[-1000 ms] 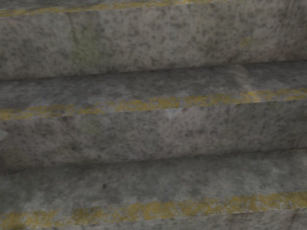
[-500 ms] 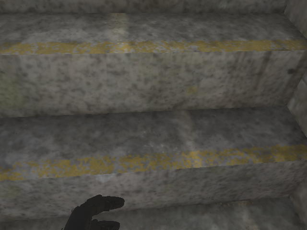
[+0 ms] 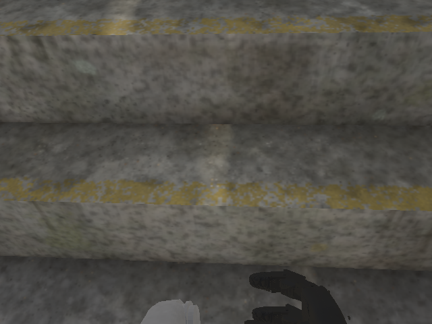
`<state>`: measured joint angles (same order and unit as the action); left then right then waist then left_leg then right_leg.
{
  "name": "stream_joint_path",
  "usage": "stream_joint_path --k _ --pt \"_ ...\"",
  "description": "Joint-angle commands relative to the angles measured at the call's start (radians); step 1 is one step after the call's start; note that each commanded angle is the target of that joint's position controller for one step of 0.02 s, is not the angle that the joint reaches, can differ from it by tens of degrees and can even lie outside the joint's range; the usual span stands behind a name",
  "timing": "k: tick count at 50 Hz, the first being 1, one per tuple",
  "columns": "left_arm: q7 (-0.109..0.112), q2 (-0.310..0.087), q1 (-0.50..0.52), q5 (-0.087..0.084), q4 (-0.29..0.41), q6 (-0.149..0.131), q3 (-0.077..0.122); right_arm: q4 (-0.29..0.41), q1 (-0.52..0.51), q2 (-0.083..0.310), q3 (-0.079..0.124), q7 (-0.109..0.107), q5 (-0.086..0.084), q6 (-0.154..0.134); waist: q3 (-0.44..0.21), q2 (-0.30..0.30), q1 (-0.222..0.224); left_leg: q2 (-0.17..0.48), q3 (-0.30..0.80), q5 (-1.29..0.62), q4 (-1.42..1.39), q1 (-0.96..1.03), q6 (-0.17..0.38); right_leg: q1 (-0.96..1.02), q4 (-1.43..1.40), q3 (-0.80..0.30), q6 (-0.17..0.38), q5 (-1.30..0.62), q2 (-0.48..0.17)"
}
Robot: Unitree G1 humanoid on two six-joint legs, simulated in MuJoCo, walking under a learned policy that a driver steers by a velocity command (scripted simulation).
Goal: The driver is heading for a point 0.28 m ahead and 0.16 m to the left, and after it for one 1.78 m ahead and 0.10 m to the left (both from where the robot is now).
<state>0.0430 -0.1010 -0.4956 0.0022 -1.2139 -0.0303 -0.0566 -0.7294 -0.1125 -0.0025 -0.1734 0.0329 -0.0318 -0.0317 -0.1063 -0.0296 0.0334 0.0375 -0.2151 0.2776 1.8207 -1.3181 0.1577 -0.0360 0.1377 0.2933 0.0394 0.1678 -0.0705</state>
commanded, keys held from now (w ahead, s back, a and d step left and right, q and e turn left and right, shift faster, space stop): w+q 0.22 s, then q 0.56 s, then e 0.22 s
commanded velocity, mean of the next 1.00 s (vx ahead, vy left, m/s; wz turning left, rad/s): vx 0.22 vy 0.00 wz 0.48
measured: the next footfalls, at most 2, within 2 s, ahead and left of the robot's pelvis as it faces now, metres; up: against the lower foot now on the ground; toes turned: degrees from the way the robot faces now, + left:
left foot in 0.04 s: +0.15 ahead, +0.06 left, +0.22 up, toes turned +7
right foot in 0.58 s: +0.35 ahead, -0.10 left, +0.44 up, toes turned +18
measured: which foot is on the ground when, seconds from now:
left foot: up 0.00-0.02, down 0.04-0.62, up 0.64-1.00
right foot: down 0.00-0.08, up 0.10-0.56, down 0.58-1.00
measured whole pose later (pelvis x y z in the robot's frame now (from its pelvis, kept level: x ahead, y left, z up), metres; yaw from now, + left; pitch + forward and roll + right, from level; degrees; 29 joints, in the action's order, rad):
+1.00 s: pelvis +0.23 +0.02 +0.32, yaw +27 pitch +0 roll -1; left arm 0.07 -0.12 -0.27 0.00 -0.74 0.02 0.02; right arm -0.69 0.10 0.20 0.03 0.01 -0.03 0.04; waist 0.02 0.03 0.05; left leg 0.08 0.03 -0.03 1.09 -0.57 -0.03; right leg -0.60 1.23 0.07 -0.05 0.62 -0.16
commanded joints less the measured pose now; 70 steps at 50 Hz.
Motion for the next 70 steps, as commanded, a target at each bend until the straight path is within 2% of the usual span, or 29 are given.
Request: stream_joint_path --k 1,2,3,4,5,6,9,12,16,19,22,26,29,30,32,33,35,38,45,51,54,55,57,58,60,62,63,64,70 --pt "0.021 -0.405 -0.012 -0.04 0.036 -0.019 0.075 0.082 0.051 0.177 0.073 0.017 0.038 0.005 -0.238 -0.266 -0.197 -0.133 -0.105 0.352 -0.356 0.533 0.051 0.158 0.265 -0.067 0.143 -2.427 -0.287" --pt "0.018 -0.428 0.045 -0.055 0.088 -0.012 0.089 0.072 0.114 0.22 0.097 0.026 0.055 0.014 -0.272 -0.222 -0.226 -0.152 -0.052 0.388 -0.635 0.605 0.066 0.261 0.451 -0.083 0.151 -2.342 -0.292" --pt "0.008 -0.334 -0.059 -0.025 0.136 -0.038 0.082 0.061 0.167 0.217 0.114 0.005 0.064 0.038 -0.341 -0.128 -0.152 -0.104 0.183 0.448 -0.682 1.015 0.12 -0.13 0.667 -0.163 0.136 -2.233 -0.277" --pt "-0.026 -0.406 0.104 -0.009 0.204 -0.087 0.099 0.002 0.441 0.318 0.166 -0.023 0.08 0.069 -0.446 0.001 -0.302 -0.018 0.588 0.443 -0.999 1.239 0.164 -0.284 0.875 -0.224 0.2 -1.61 -0.208" --pt "-0.067 -0.249 0.274 0.028 0.282 -0.114 0.084 -0.034 0.412 0.424 0.203 -0.05 0.117 0.071 -0.386 0.345 -0.219 0.184 1.202 0.49 -1.408 1.296 0.312 -0.737 1.504 -0.305 0.122 -0.355 0.084" --pt "-0.101 -0.171 0.394 0.042 0.37 -0.134 0.078 -0.078 0.45 0.327 0.174 -0.047 0.141 0.055 -0.34 0.196 -0.163 0.227 1.312 0.508 -1.558 1.221 0.207 -0.896 2.035 -0.52 0.121 -0.205 0.115" --pt "-0.091 0.051 0.492 0.041 0.574 -0.088 -0.009 -0.226 0.335 0.131 0.13 0.014 0.061 0.013 0.13 -0.009 0.045 0.086 0.706 0.389 -1.378 0.859 -0.031 -1.286 2.376 -0.473 0.15 -0.066 0.058" --pt "-0.074 -0.013 0.331 0.017 0.579 -0.091 -0.033 -0.2 0.16 0.135 0.141 0.059 0.071 -0.002 0.189 -0.005 0.173 -0.032 0.344 0.067 -1.381 0.626 -0.159 -1.152 2.051 -0.375 0.116 -0.204 0.013" --pt "-0.007 0.059 0.442 0.038 0.58 -0.065 -0.06 -0.219 0.343 0.206 0.157 0.036 0.099 -0.002 0.147 0.127 0.067 0.022 0.428 -0.19 -1.367 0.759 -0.09 -1.37 2.323 -0.259 0.03 -0.258 0.005" --pt "0.019 0.079 0.678 0.04 0.662 -0.08 -0.068 -0.216 0.502 0.219 0.186 -0.006 0.059 0.021 0.116 0.172 -0.053 0.04 0.562 -0.287 -1.4 0.919 -0.068 -1.475 2.113 -0.21 -0.023 -0.156 0.011" --pt "0.051 0.081 0.766 0.049 0.736 -0.06 -0.058 -0.184 0.528 0.257 0.215 -0.068 0.067 0.035 -0.002 0.28 -0.083 0.134 0.646 -0.479 -1.53 1.06 0.037 -1.409 1.916 -0.176 -0.094 0.03 -0.007" --pt "0.032 0.096 0.745 0.07 0.786 -0.027 -0.04 -0.148 0.487 0.353 0.269 -0.107 0.038 0.087 -0.151 0.189 -0.044 0.163 0.518 -1.023 -1.521 1.191 0.035 -0.99 1.503 -0.179 -0.023 0.392 0.03" --pt "0.018 -0.048 0.484 0.023 0.683 -0.012 0.046 -0.093 0.399 0.414 0.282 -0.064 0.01 0.04 -0.299 0.254 0.045 0.169 0.412 -1.892 -1.357 1.284 0.102 -0.467 1.129 -0.174 -0.005 0.415 0.141" --pt "0.008 -0.152 0.311 0.039 0.655 -0.016 0.087 -0.074 0.348 0.394 0.278 -0.047 0.032 0.005 -0.367 0.065 0.11 0.124 0.394 -1.93 -1.157 1.1 0.076 -0.173 1.15 -0.436 0.094 -0.112 -0.001" --pt "0.057 -0.121 0.352 0.09 0.642 0.028 0.092 -0.018 0.245 0.285 0.256 -0.011 0.028 0.01 -0.41 -0.396 0.101 -0.159 0.428 -0.086 -0.23 0.696 -0.139 -0.137 0.547 -1.094 0.353 -0.28 -0.293" --pt "0.058 -0.056 0.436 0.065 0.608 0.045 0.078 0.035 0.214 0.25 0.249 -0.015 -0.004 0.034 -0.249 -0.309 0.037 -0.141 0.466 0.095 0.098 0.567 -0.161 -0.359 0.536 -1.011 0.314 0.077 -0.304" --pt "0.064 0.049 0.534 -0.003 0.557 0.061 0.057 0.052 0.34 0.226 0.227 -0.039 0.0 0.096 0.127 -0.098 -0.113 -0.063 0.38 0.074 0.03 0.542 -0.153 -0.713 0.644 -0.619 0.153 0.32 -0.226" --pt "0.065 -0.02 0.509 0.012 0.521 0.041 0.077 0.059 0.345 0.274 0.233 -0.064 0.018 0.104 0.198 0.031 -0.124 -0.063 0.28 -0.143 0.032 0.558 -0.193 -0.771 0.68 -0.452 0.108 0.283 -0.213" --pt "0.047 -0.139 0.345 0.014 0.577 0.03 0.1 0.101 0.305 0.252 0.217 -0.039 -0.014 0.079 0.044 -0.046 -0.069 0.008 0.273 -0.335 -0.316 0.583 -0.249 -0.511 0.735 -0.457 0.133 0.024 -0.223" --pt "0.034 -0.167 0.335 -0.012 0.549 0.056 0.128 0.011 0.362 0.224 0.216 -0.018 0.006 0.075 0.0 -0.148 -0.063 0.028 0.162 -0.393 -1.261 1.026 -0.127 -0.498 0.889 -0.411 0.062 0.272 -0.139" --pt "0.071 -0.089 0.275 -0.01 0.554 0.067 0.117 -0.013 0.296 0.183 0.192 -0.028 0.051 0.077 0.085 -0.113 0.001 0.035 0.144 -0.537 -1.707 1.073 -0.143 -0.445 1.069 -0.388 0.025 0.121 -0.052" --pt "0.063 -0.078 0.422 -0.027 0.562 0.037 0.097 -0.076 0.597 0.187 0.197 -0.022 0.096 0.064 0.036 -0.121 -0.178 0.145 0.255 -0.749 -1.785 1.015 -0.143 -0.301 1.395 -0.334 -0.024 0.106 -0.078" --pt "0.019 0.125 0.239 -0.036 0.495 0.012 0.079 -0.182 0.587 0.264 0.192 -0.042 0.095 0.064 -0.069 0.261 0.007 0.216 0.288 -2.012 -1.361 1.409 -0.21 -0.839 1.799 -0.273 -0.082 0.636 0.073" --pt "0.001 0.118 0.139 -0.059 0.42 0.011 0.072 -0.126 0.53 0.298 0.18 -0.043 0.138 0.068 -0.183 0.172 0.016 0.26 0.302 -1.736 -1.26 1.464 -0.129 -0.894 2.09 -0.409 -0.156 0.651 0.088" --pt "0.017 0.047 0.178 -0.032 0.416 0.041 0.083 -0.101 0.419 0.361 0.193 -0.043 0.123 0.077 -0.197 0.132 0.017 0.239 0.317 -1.101 -1.291 1.502 -0.026 -1.107 2.234 -0.446 -0.177 0.53 0.085" --pt "0.014 0.045 0.258 -0.006 0.41 0.041 0.068 -0.104 0.408 0.284 0.17 -0.059 0.072 0.066 -0.095 0.118 -0.016 0.196 0.308 -0.835 -1.281 1.416 -0.123 -1.187 2.163 -0.482 -0.163 0.167 0.068" --pt "0.023 0.045 0.274 -0.015 0.457 0.051 0.054 -0.089 0.385 0.389 0.19 -0.085 0.063 0.049 -0.111 0.242 -0.002 0.345 0.53 -0.402 -1.441 1.339 -0.013 -1.172 2.192 -0.453 -0.186 0.1 0.02" --pt "0.02 -0.032 0.293 -0.02 0.442 0.064 0.074 -0.036 0.288 0.297 0.155 -0.113 0.087 0.032 -0.102 0.067 -0.015 0.32 0.531 -0.073 -1.492 1.225 -0.024 -1.042 2.13 -0.501 -0.185 -0.102 0.032" --pt "0.017 -0.061 0.288 -0.001 0.459 0.097 0.105 0.039 0.261 0.27 0.132 -0.161 0.074 0.025 0.084 0.197 -0.023 0.2 0.341 0.116 -1.52 0.975 -0.157 -0.746 1.753 -0.446 -0.178 -0.249 0.094"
